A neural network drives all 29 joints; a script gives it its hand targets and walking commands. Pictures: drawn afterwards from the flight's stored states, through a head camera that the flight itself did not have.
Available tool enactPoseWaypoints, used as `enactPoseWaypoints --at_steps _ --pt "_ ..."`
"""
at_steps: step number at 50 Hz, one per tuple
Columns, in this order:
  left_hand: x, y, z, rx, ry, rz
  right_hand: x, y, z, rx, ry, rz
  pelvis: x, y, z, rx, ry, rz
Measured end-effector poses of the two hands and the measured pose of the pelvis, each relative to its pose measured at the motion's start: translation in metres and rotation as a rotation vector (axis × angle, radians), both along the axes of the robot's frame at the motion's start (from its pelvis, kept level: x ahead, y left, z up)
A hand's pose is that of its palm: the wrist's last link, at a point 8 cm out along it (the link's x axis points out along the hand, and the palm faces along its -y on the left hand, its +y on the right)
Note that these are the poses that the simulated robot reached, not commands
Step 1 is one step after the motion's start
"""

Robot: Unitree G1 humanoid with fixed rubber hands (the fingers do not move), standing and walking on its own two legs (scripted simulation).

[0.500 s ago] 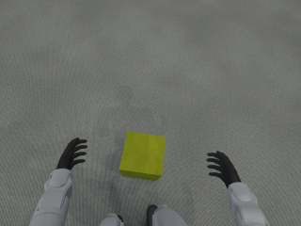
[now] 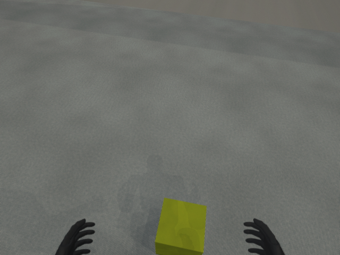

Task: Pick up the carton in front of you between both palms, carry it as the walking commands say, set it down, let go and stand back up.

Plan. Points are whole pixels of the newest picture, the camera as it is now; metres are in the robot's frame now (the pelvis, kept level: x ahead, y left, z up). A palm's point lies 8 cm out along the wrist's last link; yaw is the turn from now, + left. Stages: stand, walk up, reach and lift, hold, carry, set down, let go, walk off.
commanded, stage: let go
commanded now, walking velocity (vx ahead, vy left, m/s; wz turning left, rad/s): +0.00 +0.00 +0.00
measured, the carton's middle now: (180, 230) +0.37 -0.07 -0.65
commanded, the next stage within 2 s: stand in 0.22 s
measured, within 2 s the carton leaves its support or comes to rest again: neither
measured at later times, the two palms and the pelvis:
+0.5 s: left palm out of the picture +0.10 +0.26 -0.08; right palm out of the picture +0.13 -0.30 -0.09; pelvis -0.02 -0.02 -0.01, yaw +1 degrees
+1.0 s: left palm out of the picture +0.07 +0.26 -0.10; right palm out of the picture +0.12 -0.33 -0.10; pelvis -0.01 -0.04 +0.00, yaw +3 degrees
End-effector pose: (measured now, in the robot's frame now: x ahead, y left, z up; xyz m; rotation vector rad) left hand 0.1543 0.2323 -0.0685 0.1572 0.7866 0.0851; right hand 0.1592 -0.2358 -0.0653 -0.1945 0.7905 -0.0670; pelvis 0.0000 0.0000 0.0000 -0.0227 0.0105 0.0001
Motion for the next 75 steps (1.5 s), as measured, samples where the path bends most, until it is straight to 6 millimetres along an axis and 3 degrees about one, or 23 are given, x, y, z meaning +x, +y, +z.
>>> enactPoseWaypoints --at_steps 9,15,19,27,40,52,75 --pt "-0.006 0.002 -0.003 0.008 0.013 0.012 -0.012 -0.001 -0.005 -0.003 0.036 -0.023 -0.011 0.0 -0.002 0.004 -0.029 -0.007" --pt "-0.021 -0.006 -0.011 0.033 0.034 0.017 -0.027 -0.019 -0.01 -0.037 0.068 -0.051 -0.017 -0.008 -0.004 0.007 -0.031 -0.008" --pt "-0.035 0.008 -0.016 0.135 0.082 0.014 -0.033 -0.042 -0.018 -0.109 0.072 -0.046 -0.018 -0.015 -0.006 0.014 -0.022 0.01" --pt "-0.054 0.034 -0.011 0.232 0.132 0.065 -0.032 -0.07 -0.025 -0.15 0.087 -0.025 -0.015 -0.027 -0.005 0.018 -0.018 0.028" --pt "-0.064 0.024 -0.021 0.218 0.198 0.114 -0.025 -0.089 -0.03 -0.174 0.148 -0.002 -0.007 -0.042 -0.003 0.018 -0.024 0.046" --pt "-0.085 0.03 -0.029 0.21 0.271 0.133 -0.04 -0.095 -0.032 -0.203 0.217 0.0 -0.011 -0.042 0.0 0.015 -0.035 0.052" --pt "-0.099 0.046 -0.027 0.224 0.331 0.138 -0.068 -0.098 -0.037 -0.21 0.294 -0.022 -0.02 -0.035 0.004 0.02 -0.047 0.051"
